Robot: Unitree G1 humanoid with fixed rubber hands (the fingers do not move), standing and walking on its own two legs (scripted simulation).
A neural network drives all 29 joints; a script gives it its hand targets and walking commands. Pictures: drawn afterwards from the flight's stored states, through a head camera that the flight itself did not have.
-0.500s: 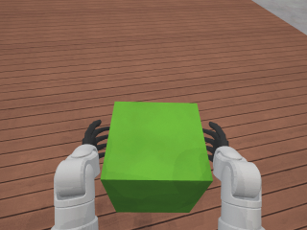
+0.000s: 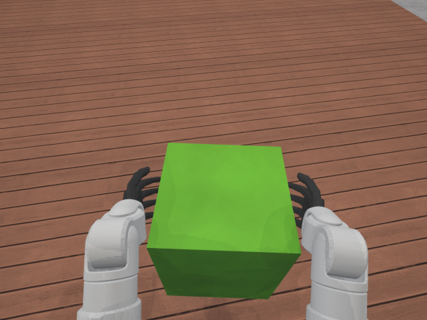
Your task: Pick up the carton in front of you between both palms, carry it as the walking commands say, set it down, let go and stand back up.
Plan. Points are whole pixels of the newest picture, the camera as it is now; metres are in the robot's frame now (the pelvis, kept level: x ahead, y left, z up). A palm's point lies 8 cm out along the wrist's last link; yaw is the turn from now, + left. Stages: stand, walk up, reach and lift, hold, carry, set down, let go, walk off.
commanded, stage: carry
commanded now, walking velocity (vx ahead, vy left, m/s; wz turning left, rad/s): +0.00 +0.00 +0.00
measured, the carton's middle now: (220, 225) +0.29 -0.01 +0.00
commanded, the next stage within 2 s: none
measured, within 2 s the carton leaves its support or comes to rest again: neither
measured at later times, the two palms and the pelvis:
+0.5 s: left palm (107, 201) +0.29 +0.19 +0.09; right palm (284, 199) +0.29 -0.11 +0.09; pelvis +0.02 +0.03 +0.00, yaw +2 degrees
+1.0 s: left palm (110, 237) +0.24 +0.19 +0.04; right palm (282, 232) +0.25 -0.11 +0.04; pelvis -0.01 +0.03 -0.01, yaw +2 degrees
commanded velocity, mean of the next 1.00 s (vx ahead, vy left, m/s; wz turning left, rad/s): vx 0.00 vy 0.00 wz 0.00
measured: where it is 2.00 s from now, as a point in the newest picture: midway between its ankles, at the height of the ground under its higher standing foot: outside the picture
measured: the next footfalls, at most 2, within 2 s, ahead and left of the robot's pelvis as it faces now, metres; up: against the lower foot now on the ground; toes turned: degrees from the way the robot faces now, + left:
none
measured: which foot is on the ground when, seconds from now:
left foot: down 0.00-1.00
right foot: down 0.00-1.00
